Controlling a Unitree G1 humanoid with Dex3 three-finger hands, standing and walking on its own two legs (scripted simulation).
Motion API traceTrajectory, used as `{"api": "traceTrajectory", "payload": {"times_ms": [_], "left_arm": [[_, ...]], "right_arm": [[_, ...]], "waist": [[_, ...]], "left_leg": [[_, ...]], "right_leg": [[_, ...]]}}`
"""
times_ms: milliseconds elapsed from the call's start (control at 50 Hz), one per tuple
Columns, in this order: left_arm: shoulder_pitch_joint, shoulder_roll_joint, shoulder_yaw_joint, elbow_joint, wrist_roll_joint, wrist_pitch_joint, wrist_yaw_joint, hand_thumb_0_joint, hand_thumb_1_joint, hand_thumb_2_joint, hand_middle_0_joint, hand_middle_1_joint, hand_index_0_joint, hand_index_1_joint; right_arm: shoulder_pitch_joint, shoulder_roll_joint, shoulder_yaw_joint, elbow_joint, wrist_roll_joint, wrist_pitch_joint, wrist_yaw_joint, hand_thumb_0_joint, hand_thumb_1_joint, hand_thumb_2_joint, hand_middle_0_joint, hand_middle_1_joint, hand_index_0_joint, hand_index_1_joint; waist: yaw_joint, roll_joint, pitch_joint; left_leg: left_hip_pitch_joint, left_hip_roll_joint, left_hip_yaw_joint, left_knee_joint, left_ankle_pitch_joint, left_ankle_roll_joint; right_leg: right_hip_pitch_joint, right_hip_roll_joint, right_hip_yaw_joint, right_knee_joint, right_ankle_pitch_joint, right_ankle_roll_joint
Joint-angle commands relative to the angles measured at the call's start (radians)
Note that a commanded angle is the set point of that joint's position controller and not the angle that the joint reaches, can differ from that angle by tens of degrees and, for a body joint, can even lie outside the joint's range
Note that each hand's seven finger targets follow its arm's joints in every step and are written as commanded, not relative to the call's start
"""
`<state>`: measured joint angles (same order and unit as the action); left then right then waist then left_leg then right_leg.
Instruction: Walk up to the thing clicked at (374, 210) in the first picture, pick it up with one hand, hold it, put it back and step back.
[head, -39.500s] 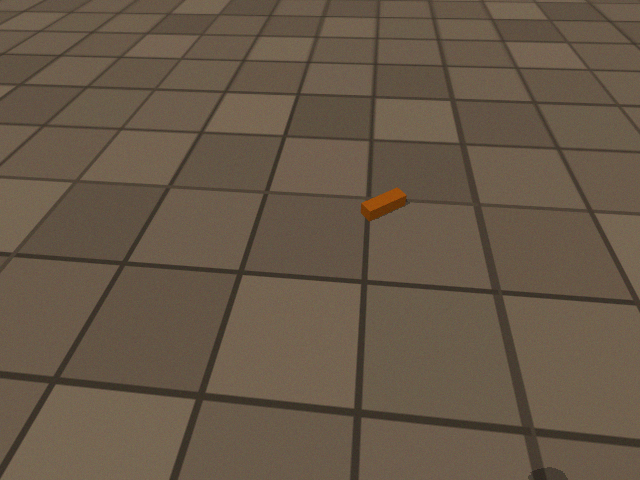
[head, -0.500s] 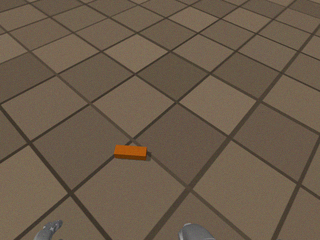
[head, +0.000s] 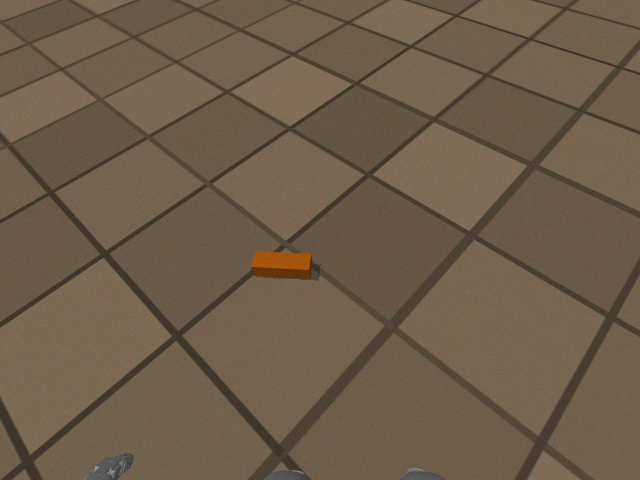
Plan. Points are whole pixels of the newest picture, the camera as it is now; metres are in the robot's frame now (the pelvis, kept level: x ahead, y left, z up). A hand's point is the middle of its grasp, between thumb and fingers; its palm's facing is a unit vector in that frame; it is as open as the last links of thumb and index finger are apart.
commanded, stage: step back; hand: left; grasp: from above
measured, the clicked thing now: (282, 265) +0.87 +0.23 -0.72
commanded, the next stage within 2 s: stand in 1.58 s
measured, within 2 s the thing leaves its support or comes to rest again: neither
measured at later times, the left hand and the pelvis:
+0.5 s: hand out of the picture -0.11 +0.24 -0.14, palm faces -0.05 -0.91 -0.41, open 7.4 cm; pelvis -0.18 -0.03 +0.00, yaw -4 degrees
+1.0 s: hand out of the picture -0.16 +0.25 -0.14, palm faces +0.04 -0.92 -0.39, open 7.4 cm; pelvis -0.22 -0.03 +0.01, yaw +1 degrees
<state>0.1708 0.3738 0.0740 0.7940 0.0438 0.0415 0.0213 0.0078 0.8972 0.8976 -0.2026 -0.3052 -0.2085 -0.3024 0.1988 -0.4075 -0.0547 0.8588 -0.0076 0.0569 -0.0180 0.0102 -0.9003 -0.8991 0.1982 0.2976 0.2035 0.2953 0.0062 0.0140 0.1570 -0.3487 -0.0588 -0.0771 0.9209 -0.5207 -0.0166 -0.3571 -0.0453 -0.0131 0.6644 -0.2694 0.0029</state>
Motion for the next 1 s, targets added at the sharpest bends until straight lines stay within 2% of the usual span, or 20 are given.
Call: {"api": "traceTrajectory", "payload": {"times_ms": [0,40,60,80,140,260,360,380,400,420,480,600,680,700,720,740,900,940,960,980], "left_arm": [[-0.043,0.257,0.06,-0.093,-0.022,-0.003,0.013,0.0,0.9,0.9,-0.2,-0.3,-0.2,-0.3],[-0.008,0.186,0.038,-0.098,-0.029,0.005,0.006,0.0,0.9,0.9,-0.2,-0.3,-0.2,-0.3],[-0.095,0.214,0.051,-0.117,-0.037,0.003,0.02,0.0,0.9,0.9,-0.2,-0.3,-0.2,-0.3],[-0.119,0.233,0.064,-0.099,-0.019,0.007,0.028,0.0,0.9,0.9,-0.2,-0.3,-0.2,-0.3],[-0.006,0.214,0.059,-0.039,-0.044,0.014,0.02,0.0,0.9,0.9,-0.2,-0.3,-0.2,-0.3],[-0.007,0.196,0.05,-0.032,-0.027,-0.004,-0.001,0.0,0.9,0.9,-0.2,-0.3,-0.2,-0.3],[0.147,0.186,0.051,0.08,-0.014,-0.033,-0.006,0.0,0.9,0.9,-0.2,-0.3,-0.2,-0.3],[0.137,0.251,0.073,0.081,0.004,-0.039,-0.003,0.0,0.9,0.9,-0.2,-0.3,-0.2,-0.3],[0.086,0.369,0.101,0.04,0.005,-0.037,-0.004,0.0,0.9,0.9,-0.2,-0.3,-0.2,-0.3],[0.029,0.411,0.103,0.015,0.005,-0.038,0.0,0.0,0.9,0.9,-0.2,-0.3,-0.2,-0.3],[-0.097,0.275,0.066,0.0,0.003,-0.055,0.007,0.0,0.9,0.9,-0.2,-0.3,-0.2,-0.3],[0.038,0.294,0.079,0.033,0.009,-0.07,-0.003,0.0,0.9,0.9,-0.2,-0.3,-0.2,-0.3],[-0.01,0.265,0.046,0.036,-0.004,-0.051,-0.016,0.0,0.9,0.9,-0.2,-0.3,-0.2,-0.3],[-0.003,0.224,0.033,0.04,-0.005,-0.048,-0.018,0.0,0.9,0.9,-0.2,-0.3,-0.2,-0.3],[-0.037,0.181,0.021,0.039,-0.025,-0.049,-0.022,0.0,0.9,0.9,-0.2,-0.3,-0.2,-0.3],[-0.074,0.244,0.047,0.061,-0.023,-0.051,-0.018,0.0,0.9,0.9,-0.2,-0.3,-0.2,-0.3],[0.087,0.186,0.047,0.164,-0.013,-0.092,-0.017,0.0,0.9,0.9,-0.2,-0.3,-0.2,-0.3],[0.127,0.318,0.077,0.164,0.003,-0.102,-0.004,0.0,0.9,0.9,-0.2,-0.3,-0.2,-0.3],[0.058,0.35,0.08,0.135,0.002,-0.103,-0.006,0.0,0.9,0.9,-0.2,-0.3,-0.2,-0.3],[0.023,0.318,0.076,0.118,-0.011,-0.108,-0.007,0.0,0.9,0.9,-0.2,-0.3,-0.2,-0.3]], "right_arm": [[0.075,-0.147,-0.052,-0.042,-0.016,-0.043,-0.007,0.0,-0.9,-0.9,0.2,0.3,0.2,0.3],[0.054,-0.253,-0.082,-0.044,-0.038,-0.047,-0.01,0.0,-0.9,-0.9,0.2,0.3,0.2,0.3],[0.0,-0.369,-0.094,-0.071,-0.026,-0.042,0.003,0.0,-0.9,-0.9,0.2,0.3,0.2,0.3],[-0.019,-0.357,-0.098,-0.074,-0.034,-0.049,0.001,0.0,-0.9,-0.9,0.2,0.3,0.2,0.3],[-0.125,-0.24,-0.055,-0.082,-0.034,-0.053,-0.015,0.0,-0.9,-0.9,0.2,0.3,0.2,0.3],[-0.05,-0.222,-0.059,-0.081,-0.034,-0.039,-0.011,0.0,-0.9,-0.9,0.2,0.3,0.2,0.3],[-0.094,-0.233,-0.055,-0.073,-0.014,-0.011,0.001,0.0,-0.9,-0.9,0.2,0.3,0.2,0.3],[-0.08,-0.174,-0.037,-0.083,-0.012,-0.012,0.006,0.0,-0.9,-0.9,0.2,0.3,0.2,0.3],[-0.123,-0.127,-0.027,-0.119,-0.009,-0.021,-0.005,0.0,-0.9,-0.9,0.2,0.3,0.2,0.3],[-0.154,-0.173,-0.05,-0.108,-0.012,-0.017,-0.018,0.0,-0.9,-0.9,0.2,0.3,0.2,0.3],[-0.072,-0.175,-0.046,-0.043,-0.001,-0.025,-0.011,0.0,-0.9,-0.9,0.2,0.3,0.2,0.3],[-0.106,-0.162,-0.041,-0.035,-0.027,-0.052,0.017,0.0,-0.9,-0.9,0.2,0.3,0.2,0.3],[0.007,-0.153,-0.056,0.049,-0.025,-0.073,0.02,0.0,-0.9,-0.9,0.2,0.3,0.2,0.3],[0.049,-0.181,-0.069,0.07,-0.033,-0.078,0.017,0.0,-0.9,-0.9,0.2,0.3,0.2,0.3],[0.024,-0.242,-0.072,0.062,-0.033,-0.083,0.016,0.0,-0.9,-0.9,0.2,0.3,0.2,0.3],[0.003,-0.296,-0.08,0.052,-0.028,-0.083,0.02,0.0,-0.9,-0.9,0.2,0.3,0.2,0.3],[-0.081,-0.167,-0.041,0.046,-0.02,-0.071,0.028,0.0,-0.9,-0.9,0.2,0.3,0.2,0.3],[-0.101,-0.097,-0.02,0.015,-0.014,-0.072,0.019,0.0,-0.9,-0.9,0.2,0.3,0.2,0.3],[-0.09,-0.153,-0.04,0.031,-0.022,-0.071,0.008,0.0,-0.9,-0.9,0.2,0.3,0.2,0.3],[-0.046,-0.175,-0.045,0.046,-0.018,-0.073,0.009,0.0,-0.9,-0.9,0.2,0.3,0.2,0.3]], "waist": [[-0.014,-0.176,-0.231],[0.006,0.055,-0.218],[-0.046,0.245,-0.201],[-0.056,0.194,-0.16],[0.039,0.101,-0.128],[-0.027,0.151,-0.183],[0.03,0.171,-0.271],[0.022,0.01,-0.221],[0.051,-0.242,-0.165],[0.081,-0.243,-0.102],[-0.023,-0.101,-0.062],[0.072,-0.188,-0.098],[0.002,-0.159,-0.108],[-0.021,-0.066,-0.123],[-0.024,0.125,-0.106],[-0.037,0.14,-0.06],[0.052,0.094,-0.13],[0.081,-0.173,-0.116],[0.06,-0.106,-0.055],[0.035,-0.045,-0.026]], "left_leg": [[0.089,0.015,0.105,-0.486,0.239,0.026],[0.249,0.262,-0.252,-0.555,0.437,0.124],[0.082,0.441,-0.442,-0.586,0.587,0.288],[-0.024,0.479,-0.49,-0.605,0.565,0.337],[0.028,0.331,-0.193,-0.515,0.662,0.247],[0.24,0.311,-0.156,-0.468,0.613,0.264],[0.098,0.241,-0.068,-0.355,0.415,0.151],[-0.119,0.145,-0.03,-0.23,0.244,0.089],[-0.246,-0.018,0.006,-0.078,-0.033,0.026],[-0.164,0.016,-0.104,0.115,-0.093,-0.002],[-0.154,-0.025,-0.095,0.21,0.074,0.012],[-0.122,0.054,0.013,-0.154,0.006,-0.008],[0.233,0.017,0.086,-0.515,0.159,0.032],[0.326,0.064,-0.014,-0.542,0.113,0.053],[0.225,0.24,-0.355,-0.647,-0.216,0.132],[0.017,0.364,-0.481,-0.74,-0.41,0.233],[-0.046,0.189,-0.105,-0.446,0.12,0.113],[-0.297,-0.013,0.002,-0.126,0.001,0.039],[-0.215,0.058,-0.058,-0.037,-0.057,0.025],[-0.194,0.076,-0.075,0.001,-0.016,0.024]], "right_leg": [[0.224,-0.169,0.188,-0.016,0.422,-0.158],[-0.091,-0.022,0.122,0.157,0.045,-0.054],[-0.092,0.107,0.059,0.357,-0.378,-0.021],[-0.065,0.114,0.187,0.528,-0.402,-0.021],[-0.115,0.135,0.211,0.668,-0.26,-0.029],[-0.083,0.084,0.097,0.278,-0.27,0.029],[0.236,0.065,0.006,-0.289,-0.029,-0.038],[0.293,-0.042,0.222,-0.291,-0.117,-0.071],[0.16,-0.286,0.503,-0.365,-0.146,-0.2],[-0.074,-0.413,0.633,-0.417,-0.163,-0.316],[-0.019,-0.202,0.268,-0.281,0.08,-0.188],[0.179,-0.208,0.293,-0.29,-0.239,-0.195],[-0.013,-0.154,0.207,-0.228,-0.261,-0.133],[-0.111,-0.122,0.159,-0.148,-0.284,-0.103],[-0.192,-0.014,0.071,-0.037,-0.331,-0.036],[-0.074,0.024,0.009,0.164,-0.306,-0.025],[0.312,0.057,-0.009,-0.278,-0.05,-0.036],[0.382,-0.251,0.484,-0.443,-0.262,-0.152],[0.184,-0.394,0.57,-0.456,-0.313,-0.252],[0.16,-0.364,0.505,-0.447,-0.293,-0.257]]}}
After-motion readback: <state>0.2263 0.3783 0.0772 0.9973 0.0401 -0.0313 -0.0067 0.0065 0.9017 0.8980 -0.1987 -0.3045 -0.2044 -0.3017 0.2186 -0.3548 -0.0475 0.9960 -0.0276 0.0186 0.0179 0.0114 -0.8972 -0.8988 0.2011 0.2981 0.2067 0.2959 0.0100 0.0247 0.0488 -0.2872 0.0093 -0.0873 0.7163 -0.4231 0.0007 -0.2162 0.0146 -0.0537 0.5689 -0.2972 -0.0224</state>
